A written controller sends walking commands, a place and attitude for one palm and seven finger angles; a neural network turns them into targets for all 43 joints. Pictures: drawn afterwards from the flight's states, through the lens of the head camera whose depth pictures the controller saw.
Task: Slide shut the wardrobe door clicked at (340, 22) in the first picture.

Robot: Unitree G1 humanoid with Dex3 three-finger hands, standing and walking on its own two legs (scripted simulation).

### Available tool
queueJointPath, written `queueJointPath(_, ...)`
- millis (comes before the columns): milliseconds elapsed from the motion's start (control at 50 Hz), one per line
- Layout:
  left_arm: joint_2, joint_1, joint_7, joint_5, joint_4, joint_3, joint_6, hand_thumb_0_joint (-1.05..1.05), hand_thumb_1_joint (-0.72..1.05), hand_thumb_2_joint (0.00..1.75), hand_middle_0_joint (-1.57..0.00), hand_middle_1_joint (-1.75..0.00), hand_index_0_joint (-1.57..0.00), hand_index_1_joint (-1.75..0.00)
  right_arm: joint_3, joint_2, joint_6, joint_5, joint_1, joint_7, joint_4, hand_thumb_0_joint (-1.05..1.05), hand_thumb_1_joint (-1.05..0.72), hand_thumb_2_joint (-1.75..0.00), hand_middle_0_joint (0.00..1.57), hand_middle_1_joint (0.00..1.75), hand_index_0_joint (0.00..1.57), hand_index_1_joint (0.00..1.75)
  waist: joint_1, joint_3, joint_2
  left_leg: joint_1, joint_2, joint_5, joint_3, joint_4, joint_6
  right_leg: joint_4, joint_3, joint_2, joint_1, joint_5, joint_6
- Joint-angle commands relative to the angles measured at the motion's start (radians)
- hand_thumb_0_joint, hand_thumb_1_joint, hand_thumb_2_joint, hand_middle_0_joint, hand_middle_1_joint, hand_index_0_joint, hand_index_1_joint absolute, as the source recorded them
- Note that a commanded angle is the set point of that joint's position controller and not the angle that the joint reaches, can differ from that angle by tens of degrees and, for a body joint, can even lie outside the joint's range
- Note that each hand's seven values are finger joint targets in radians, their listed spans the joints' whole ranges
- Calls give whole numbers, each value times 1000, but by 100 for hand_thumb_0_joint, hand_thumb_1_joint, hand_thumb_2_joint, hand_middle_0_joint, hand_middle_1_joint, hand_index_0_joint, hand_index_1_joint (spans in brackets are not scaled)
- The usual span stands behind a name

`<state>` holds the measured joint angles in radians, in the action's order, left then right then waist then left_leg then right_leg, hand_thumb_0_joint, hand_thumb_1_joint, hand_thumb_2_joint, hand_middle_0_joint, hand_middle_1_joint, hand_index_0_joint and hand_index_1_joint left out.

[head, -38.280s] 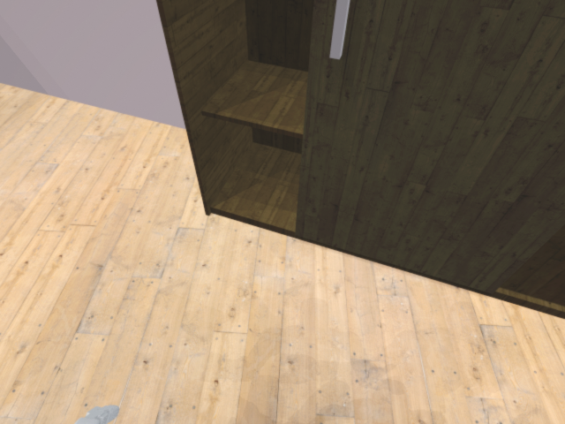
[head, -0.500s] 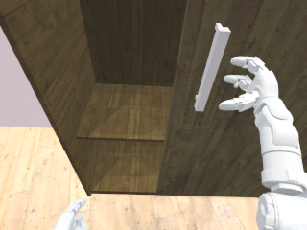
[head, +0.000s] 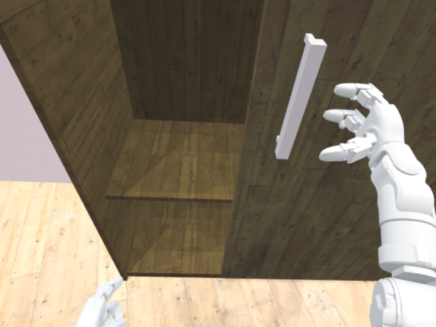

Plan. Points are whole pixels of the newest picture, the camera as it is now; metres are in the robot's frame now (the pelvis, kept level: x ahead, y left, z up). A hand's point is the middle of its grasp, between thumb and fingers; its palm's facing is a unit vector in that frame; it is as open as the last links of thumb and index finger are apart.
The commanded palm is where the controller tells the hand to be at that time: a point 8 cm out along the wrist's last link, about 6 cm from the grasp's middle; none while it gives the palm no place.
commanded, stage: move the hooked fingers beside the handle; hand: right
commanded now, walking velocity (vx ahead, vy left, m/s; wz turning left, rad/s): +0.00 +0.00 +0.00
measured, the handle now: (293, 102) +0.48 -0.10 +0.21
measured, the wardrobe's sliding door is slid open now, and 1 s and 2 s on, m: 0.42 0.42 0.42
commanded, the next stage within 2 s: feel for the door with the fingertips in 0.54 s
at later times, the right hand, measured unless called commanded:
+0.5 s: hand (336, 122) +0.41 -0.17 +0.22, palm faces -0.01 +1.00 -0.02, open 14.0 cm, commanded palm +0.39 -0.22 +0.21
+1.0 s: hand (317, 120) +0.41 -0.13 +0.22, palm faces -0.03 +1.00 -0.01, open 14.0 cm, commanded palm +0.39 -0.18 +0.21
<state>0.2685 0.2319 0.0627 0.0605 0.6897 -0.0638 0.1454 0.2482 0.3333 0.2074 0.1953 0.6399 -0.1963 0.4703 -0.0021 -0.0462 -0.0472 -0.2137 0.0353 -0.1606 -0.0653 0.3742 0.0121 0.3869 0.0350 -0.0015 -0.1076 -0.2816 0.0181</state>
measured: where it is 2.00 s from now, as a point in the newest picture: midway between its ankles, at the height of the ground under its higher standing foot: outside the picture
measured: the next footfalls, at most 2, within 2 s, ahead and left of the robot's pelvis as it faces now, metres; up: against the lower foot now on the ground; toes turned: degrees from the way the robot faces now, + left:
none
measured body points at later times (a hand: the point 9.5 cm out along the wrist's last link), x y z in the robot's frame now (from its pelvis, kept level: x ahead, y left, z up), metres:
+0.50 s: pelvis +0.00 +0.00 +0.00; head -0.01 +0.02 +0.45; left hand +0.15 +0.24 -0.10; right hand +0.40 -0.22 +0.22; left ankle +0.02 +0.13 -0.74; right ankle -0.05 -0.10 -0.74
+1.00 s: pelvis +0.00 +0.00 +0.00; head -0.02 +0.02 +0.45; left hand +0.15 +0.24 -0.10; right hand +0.40 -0.19 +0.22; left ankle +0.02 +0.13 -0.74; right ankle -0.05 -0.10 -0.74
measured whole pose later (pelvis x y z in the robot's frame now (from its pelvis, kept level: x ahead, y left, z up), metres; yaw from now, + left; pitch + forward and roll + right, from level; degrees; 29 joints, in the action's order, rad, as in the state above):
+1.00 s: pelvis +0.00 +0.00 +0.00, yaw +0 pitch +0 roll +0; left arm 0.25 0.21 0.06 0.06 0.70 -0.07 0.14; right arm 0.19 0.26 0.22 0.18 0.68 -0.12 0.47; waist -0.01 -0.04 -0.05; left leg -0.22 0.03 -0.16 -0.06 0.38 0.01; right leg 0.38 0.04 0.00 -0.11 -0.28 0.01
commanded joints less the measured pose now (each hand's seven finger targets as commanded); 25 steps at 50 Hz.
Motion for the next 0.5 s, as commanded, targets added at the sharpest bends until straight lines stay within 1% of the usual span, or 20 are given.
queueJointPath(0, 132, -96, 2, 8, -124, 50, 63, 0, 90, 90, -20, -30, -20, -30, 54, 240, -61, 25, 530, 8, -183, 0, 50, -30, 30, 120, 30, 120, 7, -222, 53, 156, -23, 243, 14, -1, -55, -36, -57, 10, -40, 311, -6)
queueJointPath(20, 118, -95, 11, -1, -129, 44, 53, 0, 90, 90, -20, -30, -20, -30, 47, 195, -70, 12, 501, 7, -196, 0, 50, -30, 30, 120, 30, 120, -13, -241, 33, 154, -26, 232, 20, 1, -49, -42, -42, -5, -9, 300, 0)
queueJointPath(60, 113, -101, 14, -2, -142, 41, 57, 0, 90, 90, -20, -30, -20, -30, 24, 181, -82, 1, 548, 11, -248, 0, 50, -30, 30, 120, 30, 120, -12, -275, -11, 166, -25, 253, 21, 4, -51, -38, -46, 0, 13, 334, -3)
queueJointPath(80, 112, -101, 13, -3, -142, 44, 60, 0, 90, 90, -20, -30, -20, -30, 31, 176, -85, 4, 538, 13, -249, 0, 50, -30, 30, 120, 30, 120, -10, -290, 12, 173, -25, 271, 19, 7, -51, -33, -48, -1, 22, 353, -3)
queueJointPath(100, 131, -95, -3, 4, -128, 53, 66, 0, 90, 90, -20, -30, -20, -30, 70, 258, -69, 20, 524, 21, -206, 0, 50, -30, 30, 120, 30, 120, 19, -279, 63, 190, -22, 292, 14, 11, -58, -29, -61, 11, -20, 368, -9)
queueJointPath(120, 115, -95, 6, -7, -136, 46, 56, 0, 90, 90, -20, -30, -20, -30, 65, 201, -79, 11, 488, 16, -223, 0, 50, -30, 30, 120, 30, 120, 0, -304, 46, 199, -24, 299, 22, 17, -49, -33, -39, -3, 11, 365, -1)
queueJointPath(140, 115, -100, 8, -4, -142, 45, 54, 0, 90, 90, -20, -30, -20, -30, 66, 208, -80, 8, 488, 13, -234, 0, 50, -30, 30, 120, 30, 120, 4, -301, 26, 200, -25, 302, 23, 14, -49, -31, -38, 0, 7, 367, 0)
queueJointPath(180, 116, -100, 12, -2, -138, 43, 47, 0, 90, 90, -20, -30, -20, -30, 65, 203, -68, 6, 463, 8, -182, 0, 50, -30, 30, 120, 30, 120, -1, -258, 72, 185, -24, 283, 20, 9, -46, -36, -35, -2, -19, 339, 4)
queueJointPath(200, 131, -97, 0, 4, -130, 48, 49, 0, 90, 90, -20, -30, -20, -30, 71, 249, -56, 13, 485, 12, -161, 0, 50, -30, 30, 120, 30, 120, 16, -235, 73, 183, -20, 273, 16, 8, -53, -39, -46, 7, -52, 329, -4)
queueJointPath(220, 116, -98, 8, -1, -137, 42, 42, 0, 90, 90, -20, -30, -20, -30, 52, 189, -61, 4, 461, 9, -162, 0, 50, -30, 30, 120, 30, 120, -4, -228, 58, 167, -23, 250, 20, 7, -47, -44, -35, -5, -31, 311, 3)
queueJointPath(280, 113, -100, 15, -1, -146, 43, 45, 0, 90, 90, -20, -30, -20, -30, 34, 185, -75, 0, 527, 11, -212, 0, 50, -30, 30, 120, 30, 120, -11, -257, 13, 163, -24, 250, 24, 3, -49, -38, -37, -2, -3, 318, 4)
queueJointPath(300, 128, -96, 3, 4, -138, 48, 52, 0, 90, 90, -20, -30, -20, -30, 62, 246, -69, 13, 543, 18, -200, 0, 50, -30, 30, 120, 30, 120, 9, -258, 60, 180, -21, 266, 18, 6, -55, -34, -53, 7, -30, 335, -3)
queueJointPath(320, 115, -97, 11, -2, -143, 44, 47, 0, 90, 90, -20, -30, -20, -30, 51, 199, -79, 7, 517, 13, -214, 0, 50, -30, 30, 120, 30, 120, -8, -278, 48, 182, -24, 264, 25, 10, -47, -35, -38, -4, -3, 326, 4)
queueJointPath(360, 113, -99, 16, -3, -145, 42, 52, 0, 90, 90, -20, -30, -20, -30, 53, 205, -89, 5, 538, 12, -229, 0, 50, -30, 30, 120, 30, 120, -8, -290, 27, 185, -24, 272, 27, 7, -47, -34, -39, -1, 6, 332, 5)
queueJointPath(380, 115, -95, 19, -3, -137, 41, 51, 0, 90, 90, -20, -30, -20, -30, 50, 203, -86, 5, 541, 10, -196, 0, 50, -30, 30, 120, 30, 120, -13, -268, 50, 176, -25, 258, 24, 3, -46, -38, -39, -2, -6, 314, 6)
queueJointPath(400, 131, -90, 10, 3, -126, 47, 54, 0, 90, 90, -20, -30, -20, -30, 81, 266, -75, 14, 538, 16, -155, 0, 50, -30, 30, 120, 30, 120, 4, -244, 80, 178, -21, 256, 23, 0, -51, -36, -46, 7, -43, 307, 4)
queueJointPath(420, 119, -86, 16, -3, -131, 43, 47, 0, 90, 90, -20, -30, -20, -30, 81, 242, -83, 0, 516, 13, -169, 0, 50, -30, 30, 120, 30, 120, -6, -260, 41, 184, -22, 248, 29, 3, -47, -42, -35, -2, -23, 299, 7)
queueJointPath(440, 116, -90, 17, -2, -141, 41, 48, 0, 90, 90, -20, -30, -20, -30, 67, 224, -84, -3, 517, 11, -183, 0, 50, -30, 30, 120, 30, 120, -2, -266, 15, 183, -22, 253, 28, 3, -48, -41, -34, 2, -18, 307, 7)
queueJointPath(460, 115, -90, 18, -2, -138, 41, 48, 0, 90, 90, -20, -30, -20, -30, 46, 212, -89, -6, 548, 9, -195, 0, 50, -30, 30, 120, 30, 120, -14, -270, 3, 177, -22, 255, 27, 0, -48, -39, -34, 1, -6, 311, 6)
queueJointPath(480, 114, -88, 18, -2, -137, 42, 51, 0, 90, 90, -20, -30, -20, -30, 36, 197, -91, -3, 550, 8, -192, 0, 50, -30, 30, 120, 30, 120, -16, -268, 25, 175, -24, 255, 23, 0, -48, -40, -39, -1, -3, 316, 4)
